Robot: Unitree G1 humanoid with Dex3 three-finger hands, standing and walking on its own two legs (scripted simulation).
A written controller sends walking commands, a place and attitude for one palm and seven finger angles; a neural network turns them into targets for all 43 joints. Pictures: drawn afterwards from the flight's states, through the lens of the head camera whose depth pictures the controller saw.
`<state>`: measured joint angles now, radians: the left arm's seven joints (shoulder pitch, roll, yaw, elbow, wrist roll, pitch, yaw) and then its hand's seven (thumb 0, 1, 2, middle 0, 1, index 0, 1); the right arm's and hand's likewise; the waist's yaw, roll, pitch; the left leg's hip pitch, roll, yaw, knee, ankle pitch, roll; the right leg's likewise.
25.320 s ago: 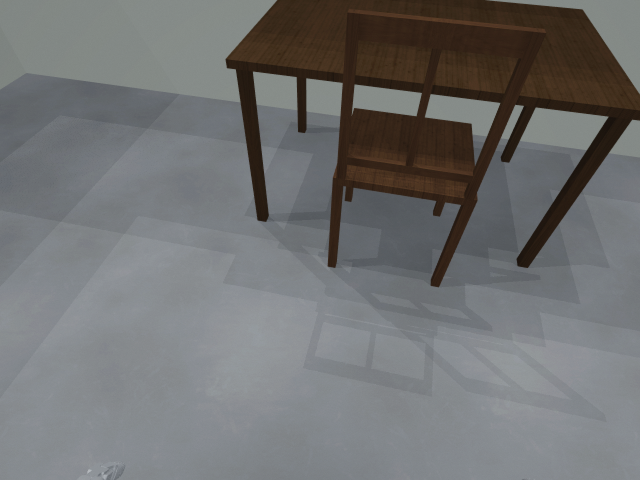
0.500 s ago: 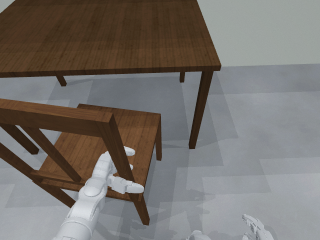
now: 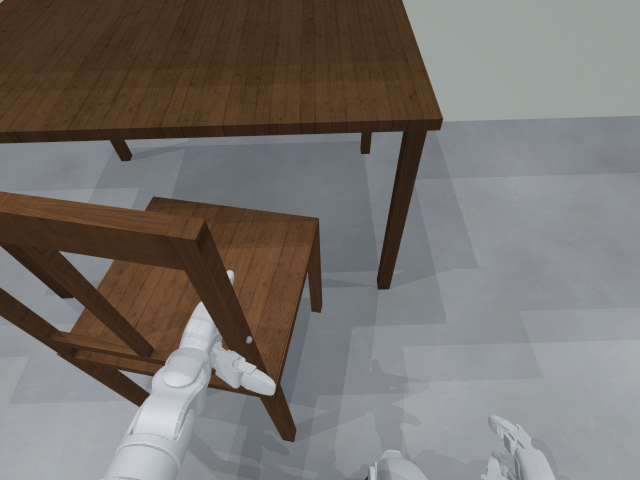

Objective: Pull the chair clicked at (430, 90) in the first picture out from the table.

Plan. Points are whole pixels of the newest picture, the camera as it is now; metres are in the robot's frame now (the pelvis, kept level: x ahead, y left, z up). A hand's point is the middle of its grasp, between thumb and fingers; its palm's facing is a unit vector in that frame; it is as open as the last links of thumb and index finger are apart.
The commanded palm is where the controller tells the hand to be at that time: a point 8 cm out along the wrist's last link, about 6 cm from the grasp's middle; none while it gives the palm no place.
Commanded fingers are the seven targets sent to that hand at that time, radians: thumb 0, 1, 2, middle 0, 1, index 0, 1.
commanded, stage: draw the fingers out of the gap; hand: left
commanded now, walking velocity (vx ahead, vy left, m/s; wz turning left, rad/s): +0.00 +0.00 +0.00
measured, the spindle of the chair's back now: (101, 308) +0.35 +0.31 -0.01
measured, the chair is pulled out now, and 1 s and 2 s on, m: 0.25 0.25 0.25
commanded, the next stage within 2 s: draw the hand back to the body in 0.70 s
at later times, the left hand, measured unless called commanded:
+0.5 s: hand (224, 411) +0.22 +0.12 -0.03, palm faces -0.11 -0.99 -0.11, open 17.5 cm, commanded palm +0.20 +0.18 -0.01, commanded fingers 0.00 -0.55 0.20 0.00 0.00 0.00 0.00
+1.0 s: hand (186, 436) +0.18 +0.15 +0.03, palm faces +0.04 -1.00 +0.01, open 17.5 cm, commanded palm +0.14 +0.20 +0.03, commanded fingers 0.00 -0.55 0.20 0.00 0.00 0.00 0.00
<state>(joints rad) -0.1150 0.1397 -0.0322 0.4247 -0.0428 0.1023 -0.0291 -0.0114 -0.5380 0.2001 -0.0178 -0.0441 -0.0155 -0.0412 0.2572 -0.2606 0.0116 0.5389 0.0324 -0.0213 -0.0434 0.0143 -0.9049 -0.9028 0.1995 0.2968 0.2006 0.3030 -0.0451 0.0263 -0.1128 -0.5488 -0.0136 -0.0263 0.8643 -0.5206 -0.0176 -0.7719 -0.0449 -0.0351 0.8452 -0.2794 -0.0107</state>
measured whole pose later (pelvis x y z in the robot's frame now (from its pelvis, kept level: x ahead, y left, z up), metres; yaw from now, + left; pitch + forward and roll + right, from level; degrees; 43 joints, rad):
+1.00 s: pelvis +0.00 +0.02 -0.03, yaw +1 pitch +13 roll -1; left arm 0.66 0.13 -0.09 -0.32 -0.11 -0.27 -0.04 -0.01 -0.54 0.20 -0.01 0.00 0.00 0.00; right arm 0.30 -0.20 0.00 0.45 0.01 -0.22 -0.04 0.02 -0.90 -0.90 0.20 0.30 0.20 0.30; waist 0.00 0.01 -0.18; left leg -0.70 -0.02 -0.06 1.11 -0.65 0.00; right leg -0.89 -0.06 -0.07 1.03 -0.37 0.01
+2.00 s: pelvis +0.03 +0.01 +0.04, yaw +1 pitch -3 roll -1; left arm 0.50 0.33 0.32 -0.41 -0.05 -0.14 0.15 0.00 0.55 0.73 -0.16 -0.23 -0.16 -0.23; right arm 0.23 -0.21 0.01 0.62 0.01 -0.19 -0.08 0.02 -0.90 -0.90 0.20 0.30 0.20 0.30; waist 0.07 0.08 -0.01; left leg -0.02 0.01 -0.05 0.47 -0.39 0.00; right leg -0.23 -0.03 -0.07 0.48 -0.19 0.01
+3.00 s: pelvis -0.01 +0.02 +0.04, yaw +1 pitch +0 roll +0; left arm 0.56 0.41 0.44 -0.52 -0.04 -0.20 0.15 0.01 0.89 0.90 -0.22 -0.30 -0.21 -0.30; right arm 0.20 -0.21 -0.01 0.57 0.00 -0.02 -0.08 0.02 -0.90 -0.90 0.20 0.30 0.20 0.30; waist 0.01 -0.01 0.05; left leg -0.19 -0.03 -0.03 0.55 -0.36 0.01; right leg -0.38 -0.06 -0.05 0.50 -0.11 0.02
